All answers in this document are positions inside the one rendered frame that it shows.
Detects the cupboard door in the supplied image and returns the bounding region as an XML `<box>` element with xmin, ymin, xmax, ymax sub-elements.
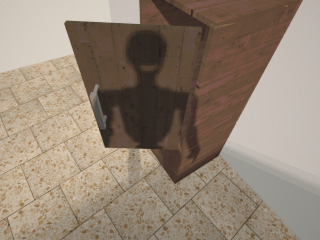
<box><xmin>64</xmin><ymin>20</ymin><xmax>202</xmax><ymax>150</ymax></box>

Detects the handle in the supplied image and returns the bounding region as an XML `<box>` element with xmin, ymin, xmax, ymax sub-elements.
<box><xmin>89</xmin><ymin>84</ymin><xmax>107</xmax><ymax>130</ymax></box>

